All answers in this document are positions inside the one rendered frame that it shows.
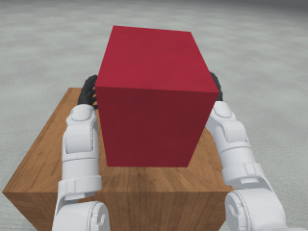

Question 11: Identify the left robot forearm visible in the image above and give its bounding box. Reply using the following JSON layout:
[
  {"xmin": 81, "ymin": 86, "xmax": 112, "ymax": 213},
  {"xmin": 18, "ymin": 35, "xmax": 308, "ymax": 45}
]
[{"xmin": 52, "ymin": 104, "xmax": 102, "ymax": 231}]

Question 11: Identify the pedestal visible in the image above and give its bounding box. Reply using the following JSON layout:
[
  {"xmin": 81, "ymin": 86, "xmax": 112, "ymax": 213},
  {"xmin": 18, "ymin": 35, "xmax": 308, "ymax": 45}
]
[{"xmin": 2, "ymin": 88, "xmax": 243, "ymax": 231}]

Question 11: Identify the right robot upper arm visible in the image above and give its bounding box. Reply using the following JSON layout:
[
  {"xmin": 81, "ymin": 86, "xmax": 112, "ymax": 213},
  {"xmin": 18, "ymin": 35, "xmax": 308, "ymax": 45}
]
[{"xmin": 224, "ymin": 188, "xmax": 308, "ymax": 231}]

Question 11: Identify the right robot forearm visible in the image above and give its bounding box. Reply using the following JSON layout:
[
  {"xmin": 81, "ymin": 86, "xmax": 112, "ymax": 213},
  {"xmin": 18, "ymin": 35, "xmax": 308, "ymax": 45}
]
[{"xmin": 205, "ymin": 101, "xmax": 286, "ymax": 222}]

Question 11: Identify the robot right hand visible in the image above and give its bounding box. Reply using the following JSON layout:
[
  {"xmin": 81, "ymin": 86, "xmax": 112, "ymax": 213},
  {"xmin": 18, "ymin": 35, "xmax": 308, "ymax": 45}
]
[{"xmin": 210, "ymin": 71, "xmax": 223, "ymax": 102}]

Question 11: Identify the robot left hand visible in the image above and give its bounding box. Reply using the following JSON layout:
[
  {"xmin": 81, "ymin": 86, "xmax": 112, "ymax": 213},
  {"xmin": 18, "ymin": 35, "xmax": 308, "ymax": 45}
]
[{"xmin": 77, "ymin": 74, "xmax": 98, "ymax": 110}]

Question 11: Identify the carton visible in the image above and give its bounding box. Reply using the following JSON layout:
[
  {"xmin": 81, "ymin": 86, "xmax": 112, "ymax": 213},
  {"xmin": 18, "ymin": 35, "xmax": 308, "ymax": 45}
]
[{"xmin": 94, "ymin": 25, "xmax": 219, "ymax": 167}]

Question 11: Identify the left robot upper arm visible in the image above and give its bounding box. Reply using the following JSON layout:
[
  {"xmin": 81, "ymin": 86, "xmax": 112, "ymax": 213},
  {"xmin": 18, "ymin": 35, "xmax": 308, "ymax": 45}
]
[{"xmin": 53, "ymin": 200, "xmax": 111, "ymax": 231}]

